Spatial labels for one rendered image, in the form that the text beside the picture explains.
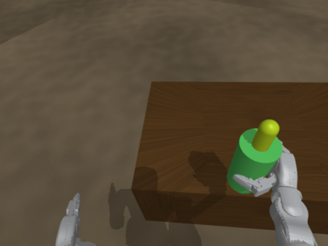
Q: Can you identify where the bottle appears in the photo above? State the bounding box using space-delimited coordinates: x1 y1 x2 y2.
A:
227 119 282 194

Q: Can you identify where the left robot hand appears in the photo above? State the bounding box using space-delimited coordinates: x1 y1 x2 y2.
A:
55 193 96 246

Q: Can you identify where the right robot arm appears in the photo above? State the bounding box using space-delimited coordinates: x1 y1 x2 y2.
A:
270 186 318 246

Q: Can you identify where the right robot hand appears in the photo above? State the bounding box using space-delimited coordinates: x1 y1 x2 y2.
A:
233 141 298 197

